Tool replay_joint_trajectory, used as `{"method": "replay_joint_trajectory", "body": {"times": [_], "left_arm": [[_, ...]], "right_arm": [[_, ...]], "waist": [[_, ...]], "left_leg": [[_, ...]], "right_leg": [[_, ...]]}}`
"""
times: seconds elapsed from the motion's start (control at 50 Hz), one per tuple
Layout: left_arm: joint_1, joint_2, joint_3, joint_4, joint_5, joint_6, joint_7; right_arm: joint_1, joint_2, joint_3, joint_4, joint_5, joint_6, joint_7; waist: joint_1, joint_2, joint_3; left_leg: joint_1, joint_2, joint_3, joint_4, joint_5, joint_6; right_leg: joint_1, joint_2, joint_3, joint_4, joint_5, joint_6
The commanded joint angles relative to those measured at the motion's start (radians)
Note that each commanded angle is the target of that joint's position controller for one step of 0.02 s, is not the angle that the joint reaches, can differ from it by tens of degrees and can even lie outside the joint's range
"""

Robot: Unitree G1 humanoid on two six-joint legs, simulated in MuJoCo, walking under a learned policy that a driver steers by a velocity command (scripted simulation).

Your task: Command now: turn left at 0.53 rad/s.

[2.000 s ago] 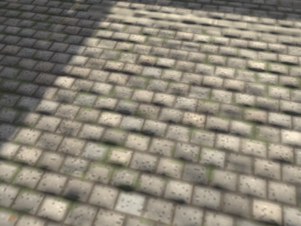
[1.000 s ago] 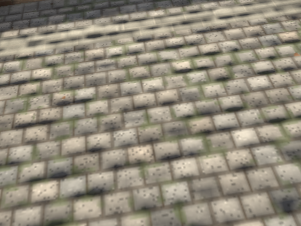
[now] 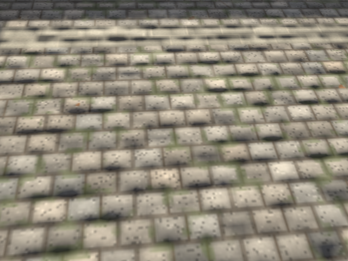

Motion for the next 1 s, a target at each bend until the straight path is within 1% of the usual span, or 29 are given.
{"method": "replay_joint_trajectory", "body": {"times": [0.02,0.04,0.08,0.12,0.18,0.22,0.26,0.34,0.36,0.38,0.4,0.42,0.44,0.46,0.48,0.5,0.52,0.54,0.56,0.58,0.6,0.62,0.64,0.66,0.68,0.72,0.76,0.82,1.0], "left_arm": [[-0.044,0.122,0.032,-0.082,0.005,-0.011,0.018],[-0.030,0.116,0.034,-0.076,0.008,-0.010,0.016],[-0.003,0.090,0.028,-0.064,0.004,-0.013,0.007],[-0.014,0.074,0.021,-0.064,0.001,-0.016,0.006],[-0.048,0.064,0.013,-0.070,0.001,-0.022,0.003],[-0.058,0.065,0.012,-0.070,-0.002,-0.029,-0.002],[-0.046,0.069,0.011,-0.061,-0.006,-0.034,-0.009],[-0.036,0.070,0.007,-0.061,-0.012,-0.047,-0.024],[-0.028,0.068,0.005,-0.059,-0.013,-0.051,-0.028],[-0.009,0.061,0.004,-0.053,-0.013,-0.055,-0.033],[0.018,0.050,0.000,-0.043,-0.009,-0.061,-0.039],[0.027,0.063,0.000,-0.043,0.004,-0.065,-0.041],[0.033,0.119,0.007,-0.056,0.024,-0.065,-0.036],[-0.018,0.149,0.007,-0.046,0.036,-0.060,-0.035],[-0.041,0.086,-0.009,-0.058,0.031,-0.061,-0.035],[-0.056,0.070,-0.015,-0.059,0.024,-0.062,-0.035],[-0.054,0.085,-0.013,-0.054,0.015,-0.061,-0.033],[-0.053,0.091,-0.014,-0.051,0.005,-0.063,-0.031],[-0.047,0.086,-0.018,-0.045,0.004,-0.063,-0.030],[-0.029,0.079,-0.023,-0.042,0.008,-0.062,-0.032],[-0.010,0.071,-0.026,-0.041,0.014,-0.063,-0.036],[0.018,0.069,-0.028,-0.045,0.015,-0.064,-0.040],[0.003,0.079,-0.028,-0.045,0.015,-0.064,-0.042],[-0.006,0.071,-0.031,-0.050,0.013,-0.063,-0.043],[-0.005,0.059,-0.034,-0.051,0.011,-0.062,-0.042],[0.004,0.050,-0.037,-0.053,0.009,-0.058,-0.040],[0.010,0.045,-0.039,-0.051,0.009,-0.055,-0.040],[0.012,0.038,-0.041,-0.047,0.009,-0.052,-0.040],[0.032,0.029,-0.041,-0.019,0.006,-0.055,-0.035]], "right_arm": [[-0.023,-0.174,-0.042,-0.075,0.019,-0.027,-0.019],[-0.043,-0.165,-0.034,-0.080,0.022,-0.021,-0.028],[-0.039,-0.157,-0.030,-0.088,0.013,-0.014,-0.039],[-0.023,-0.156,-0.029,-0.088,0.016,-0.012,-0.047],[-0.010,-0.169,-0.036,-0.090,0.018,-0.004,-0.054],[-0.013,-0.177,-0.041,-0.095,0.017,0.001,-0.054],[-0.022,-0.171,-0.039,-0.099,0.013,0.005,-0.050],[-0.030,-0.157,-0.028,-0.094,0.010,0.013,-0.037],[-0.036,-0.152,-0.025,-0.093,0.012,0.015,-0.036],[-0.050,-0.143,-0.020,-0.093,0.016,0.017,-0.036],[-0.063,-0.129,-0.013,-0.092,0.022,0.019,-0.037],[-0.041,-0.111,-0.007,-0.085,0.022,0.016,-0.038],[-0.002,-0.080,0.003,-0.083,0.003,0.009,-0.038],[0.042,-0.074,0.001,-0.082,0.007,0.000,-0.034],[0.018,-0.109,-0.006,-0.077,-0.008,-0.005,-0.037],[-0.012,-0.127,-0.015,-0.076,-0.004,-0.004,-0.037],[-0.031,-0.105,-0.012,-0.073,-0.004,0.000,-0.038],[-0.039,-0.088,-0.007,-0.075,-0.008,0.005,-0.036],[-0.033,-0.067,-0.001,-0.070,-0.008,0.007,-0.032],[-0.030,-0.057,0.003,-0.066,-0.006,0.008,-0.028],[-0.028,-0.063,0.003,-0.066,-0.005,0.009,-0.026],[-0.026,-0.092,-0.005,-0.054,-0.003,0.009,-0.025],[-0.019,-0.081,-0.006,-0.056,0.000,0.006,-0.023],[-0.014,-0.069,-0.001,-0.051,-0.001,0.003,-0.022],[-0.017,-0.073,-0.001,-0.048,-0.003,0.000,-0.023],[-0.018,-0.068,0.000,-0.044,-0.004,-0.007,-0.025],[-0.013,-0.061,0.003,-0.040,-0.003,-0.012,-0.027],[-0.006,-0.056,0.005,-0.038,-0.003,-0.015,-0.031],[0.014,-0.037,0.009,-0.032,-0.002,-0.018,-0.041]], "waist": [[-0.006,0.138,-0.103],[0.009,0.149,-0.105],[0.016,0.156,-0.132],[0.006,0.154,-0.132],[-0.012,0.169,-0.121],[-0.019,0.181,-0.112],[-0.024,0.187,-0.117],[-0.033,0.193,-0.131],[-0.027,0.192,-0.133],[-0.009,0.186,-0.135],[0.016,0.179,-0.134],[0.018,0.150,-0.137],[-0.010,0.026,-0.157],[-0.081,-0.151,-0.119],[-0.050,-0.155,-0.119],[-0.036,-0.134,-0.107],[-0.030,-0.122,-0.104],[-0.024,-0.126,-0.096],[-0.028,-0.118,-0.098],[-0.023,-0.102,-0.099],[-0.014,-0.079,-0.103],[0.016,-0.012,-0.092],[-0.001,-0.008,-0.081],[0.000,0.007,-0.076],[0.006,0.027,-0.073],[0.013,0.067,-0.075],[0.016,0.084,-0.076],[0.015,0.085,-0.071],[0.008,0.056,-0.067]], "left_leg": [[0.213,0.280,-0.385,-0.281,0.339,0.168],[0.171,0.246,-0.352,-0.285,0.354,0.154],[0.168,0.219,-0.329,-0.289,0.351,0.154],[0.193,0.208,-0.340,-0.290,0.309,0.156],[0.210,0.201,-0.390,-0.289,0.205,0.157],[0.188,0.195,-0.425,-0.288,0.147,0.159],[0.173,0.197,-0.438,-0.276,0.143,0.163],[0.167,0.198,-0.475,-0.235,0.260,0.166],[0.173,0.195,-0.483,-0.223,0.292,0.162],[0.170,0.182,-0.480,-0.205,0.316,0.149],[0.151,0.159,-0.465,-0.187,0.321,0.124],[0.111,0.130,-0.445,-0.170,0.267,0.081],[0.048,0.067,-0.362,-0.068,0.120,0.020],[-0.013,-0.048,-0.211,-0.015,-0.094,-0.034],[0.021,-0.021,-0.175,0.015,-0.150,-0.076],[0.029,-0.009,-0.159,0.029,-0.124,-0.091],[0.036,-0.001,-0.147,-0.006,-0.074,-0.099],[0.053,0.012,-0.144,-0.052,-0.013,-0.105],[0.098,0.024,-0.143,-0.102,0.053,-0.104],[0.142,0.028,-0.143,-0.132,0.126,-0.100],[0.170,0.038,-0.152,-0.134,0.202,-0.092],[0.159,0.033,-0.162,-0.111,0.195,-0.065],[0.137,0.034,-0.167,-0.117,0.187,-0.046],[0.131,0.042,-0.176,-0.130,0.187,-0.039],[0.123,0.046,-0.184,-0.138,0.190,-0.036],[0.112,0.053,-0.197,-0.146,0.205,-0.035],[0.103,0.055,-0.203,-0.152,0.198,-0.036],[0.099,0.056,-0.207,-0.156,0.182,-0.037],[0.120,0.051,-0.197,-0.146,0.195,-0.037]], "right_leg": [[-0.230,-0.007,0.075,0.143,0.088,-0.006],[-0.182,0.006,0.065,0.144,0.143,0.001],[-0.147,0.030,0.056,0.128,0.208,0.012],[-0.155,0.040,0.061,0.039,0.232,0.022],[-0.145,0.048,0.077,-0.109,0.241,0.035],[-0.110,0.056,0.084,-0.182,0.230,0.035],[-0.061,0.053,0.077,-0.234,0.216,0.031],[0.044,0.054,0.056,-0.335,0.182,0.011],[0.071,0.055,0.051,-0.384,0.191,0.004],[0.117,0.056,0.043,-0.467,0.235,-0.007],[0.192,0.056,0.033,-0.599,0.337,-0.024],[0.279,0.017,0.063,-0.675,0.463,-0.045],[0.357,-0.126,0.187,-0.693,0.625,-0.096],[0.313,-0.216,0.294,-0.684,0.729,-0.214],[0.260,-0.256,0.342,-0.714,0.661,-0.277],[0.263,-0.227,0.317,-0.714,0.605,-0.266],[0.274,-0.190,0.285,-0.701,0.568,-0.236],[0.277,-0.167,0.259,-0.689,0.555,-0.212],[0.264,-0.143,0.227,-0.673,0.551,-0.185],[0.246,-0.110,0.195,-0.660,0.523,-0.157],[0.233,-0.081,0.171,-0.643,0.472,-0.132],[0.212,-0.045,0.130,-0.646,0.400,-0.108],[0.222,-0.031,0.106,-0.625,0.366,-0.093],[0.220,-0.021,0.091,-0.609,0.359,-0.087],[0.225,-0.016,0.082,-0.595,0.366,-0.087],[0.239,-0.004,0.067,-0.570,0.400,-0.083],[0.250,0.002,0.060,-0.559,0.407,-0.080],[0.251,0.006,0.057,-0.557,0.406,-0.075],[0.238,0.010,0.057,-0.564,0.407,-0.065]]}}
